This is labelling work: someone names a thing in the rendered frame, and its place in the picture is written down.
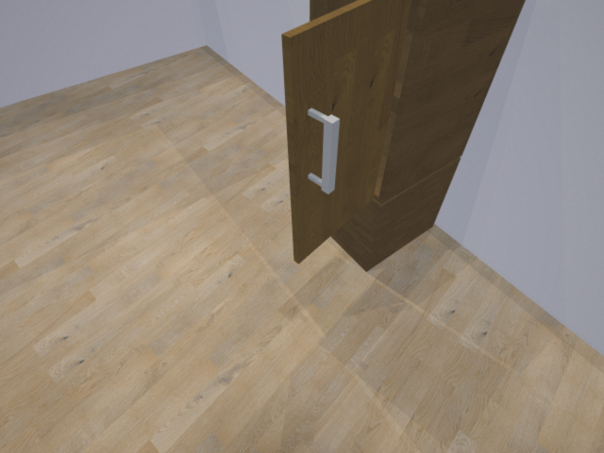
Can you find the handle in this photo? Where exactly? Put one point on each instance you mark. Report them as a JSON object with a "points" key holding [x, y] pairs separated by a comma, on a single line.
{"points": [[330, 150]]}

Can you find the cupboard door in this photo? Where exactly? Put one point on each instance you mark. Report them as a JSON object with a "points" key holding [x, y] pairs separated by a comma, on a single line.
{"points": [[344, 63]]}

